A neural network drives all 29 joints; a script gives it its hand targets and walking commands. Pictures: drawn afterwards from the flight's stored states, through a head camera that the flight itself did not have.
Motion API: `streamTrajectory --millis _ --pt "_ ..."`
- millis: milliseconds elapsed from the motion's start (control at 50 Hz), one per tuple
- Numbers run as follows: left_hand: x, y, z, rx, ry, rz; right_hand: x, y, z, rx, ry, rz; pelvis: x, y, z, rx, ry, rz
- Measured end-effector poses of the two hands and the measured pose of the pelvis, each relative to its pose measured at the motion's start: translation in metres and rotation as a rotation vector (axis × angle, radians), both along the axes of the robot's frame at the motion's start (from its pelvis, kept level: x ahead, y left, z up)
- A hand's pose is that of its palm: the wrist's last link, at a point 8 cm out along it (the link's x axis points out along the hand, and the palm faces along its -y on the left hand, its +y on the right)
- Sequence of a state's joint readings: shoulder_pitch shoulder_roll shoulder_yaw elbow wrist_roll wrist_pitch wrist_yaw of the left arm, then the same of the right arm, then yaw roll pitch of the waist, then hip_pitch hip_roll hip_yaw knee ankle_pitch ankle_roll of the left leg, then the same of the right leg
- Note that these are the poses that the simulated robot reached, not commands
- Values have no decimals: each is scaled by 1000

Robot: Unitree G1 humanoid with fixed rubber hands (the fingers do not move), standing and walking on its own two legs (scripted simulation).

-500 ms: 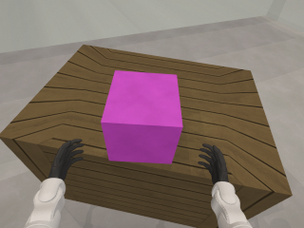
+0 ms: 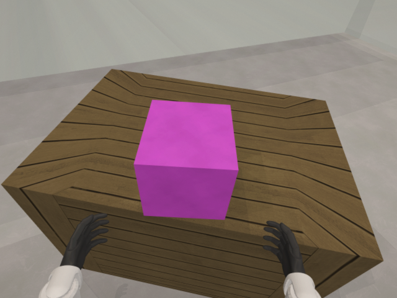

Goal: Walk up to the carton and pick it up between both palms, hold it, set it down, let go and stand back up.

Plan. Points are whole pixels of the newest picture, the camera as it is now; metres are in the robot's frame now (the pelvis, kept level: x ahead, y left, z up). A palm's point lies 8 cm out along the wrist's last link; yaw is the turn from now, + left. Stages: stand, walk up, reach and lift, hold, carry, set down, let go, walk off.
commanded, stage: set down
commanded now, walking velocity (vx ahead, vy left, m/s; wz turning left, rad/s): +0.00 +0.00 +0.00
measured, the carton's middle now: (187, 159) +0.47 +0.05 -0.01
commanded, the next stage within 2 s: let go in 0.76 s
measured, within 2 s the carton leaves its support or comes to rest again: neither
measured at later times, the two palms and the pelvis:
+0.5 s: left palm (90, 275) +0.18 +0.23 -0.06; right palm (309, 282) +0.19 -0.21 -0.06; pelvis +0.02 -0.02 +0.01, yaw +0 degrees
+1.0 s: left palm (97, 282) +0.18 +0.22 -0.07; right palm out of the picture +0.16 -0.24 -0.07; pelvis +0.01 -0.02 +0.01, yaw +0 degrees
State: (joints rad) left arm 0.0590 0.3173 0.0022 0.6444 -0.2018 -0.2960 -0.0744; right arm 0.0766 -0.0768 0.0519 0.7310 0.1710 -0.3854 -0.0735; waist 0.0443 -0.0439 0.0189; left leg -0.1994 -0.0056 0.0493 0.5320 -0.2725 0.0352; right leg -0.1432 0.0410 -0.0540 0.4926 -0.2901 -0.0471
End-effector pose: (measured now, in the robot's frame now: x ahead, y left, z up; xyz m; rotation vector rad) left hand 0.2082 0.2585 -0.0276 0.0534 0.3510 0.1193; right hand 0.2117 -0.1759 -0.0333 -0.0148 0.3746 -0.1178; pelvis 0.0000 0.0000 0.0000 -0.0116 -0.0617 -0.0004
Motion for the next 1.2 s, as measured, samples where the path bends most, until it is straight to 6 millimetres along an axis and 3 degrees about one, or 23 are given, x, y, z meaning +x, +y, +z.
streamTrajectory --millis 340,600,860,1200 --pt "-12 -25 -22 36 242 -11 -16 -33 -15 -61 176 23 15 -10 8 13 -4 -7" --pt "-29 -30 -33 64 365 -18 -31 -41 -28 -82 255 35 22 -18 9 19 -15 1" --pt "-28 -36 -37 88 415 -26 -37 -54 -30 -116 289 53 17 -19 8 17 0 -1" --pt "-38 -49 -41 95 440 -39 -62 -69 -30 -134 322 39 3 -17 7 17 -10 -17"
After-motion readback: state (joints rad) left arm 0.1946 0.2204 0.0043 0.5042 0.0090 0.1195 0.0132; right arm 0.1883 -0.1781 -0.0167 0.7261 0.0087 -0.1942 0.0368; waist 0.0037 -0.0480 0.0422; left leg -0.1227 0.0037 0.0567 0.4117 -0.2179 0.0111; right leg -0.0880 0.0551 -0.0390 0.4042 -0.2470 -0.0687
